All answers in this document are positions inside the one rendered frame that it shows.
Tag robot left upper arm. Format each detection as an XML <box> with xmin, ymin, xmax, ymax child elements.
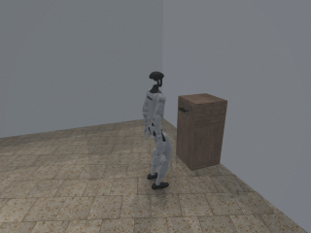
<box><xmin>142</xmin><ymin>89</ymin><xmax>150</xmax><ymax>113</ymax></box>

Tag drawer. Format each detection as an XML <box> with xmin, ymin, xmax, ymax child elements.
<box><xmin>178</xmin><ymin>99</ymin><xmax>195</xmax><ymax>120</ymax></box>

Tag right robot forearm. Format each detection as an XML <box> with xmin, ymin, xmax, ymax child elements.
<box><xmin>154</xmin><ymin>116</ymin><xmax>162</xmax><ymax>141</ymax></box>

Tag right robot thigh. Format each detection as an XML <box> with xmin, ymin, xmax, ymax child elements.
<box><xmin>159</xmin><ymin>132</ymin><xmax>172</xmax><ymax>164</ymax></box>

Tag robot torso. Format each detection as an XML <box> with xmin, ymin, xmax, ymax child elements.
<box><xmin>147</xmin><ymin>91</ymin><xmax>165</xmax><ymax>137</ymax></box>

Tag robot right upper arm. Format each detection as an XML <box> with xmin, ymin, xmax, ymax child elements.
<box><xmin>153</xmin><ymin>93</ymin><xmax>166</xmax><ymax>120</ymax></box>

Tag left robot forearm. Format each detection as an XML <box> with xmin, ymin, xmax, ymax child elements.
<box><xmin>142</xmin><ymin>110</ymin><xmax>150</xmax><ymax>127</ymax></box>

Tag left robot hand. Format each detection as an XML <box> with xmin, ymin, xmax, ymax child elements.
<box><xmin>144</xmin><ymin>126</ymin><xmax>153</xmax><ymax>140</ymax></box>

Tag cabinet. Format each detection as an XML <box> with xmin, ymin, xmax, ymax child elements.
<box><xmin>176</xmin><ymin>93</ymin><xmax>227</xmax><ymax>171</ymax></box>

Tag right robot hand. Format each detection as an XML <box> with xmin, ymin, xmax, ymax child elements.
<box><xmin>155</xmin><ymin>140</ymin><xmax>165</xmax><ymax>156</ymax></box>

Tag handle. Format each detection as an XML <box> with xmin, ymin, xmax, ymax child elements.
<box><xmin>179</xmin><ymin>108</ymin><xmax>189</xmax><ymax>113</ymax></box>

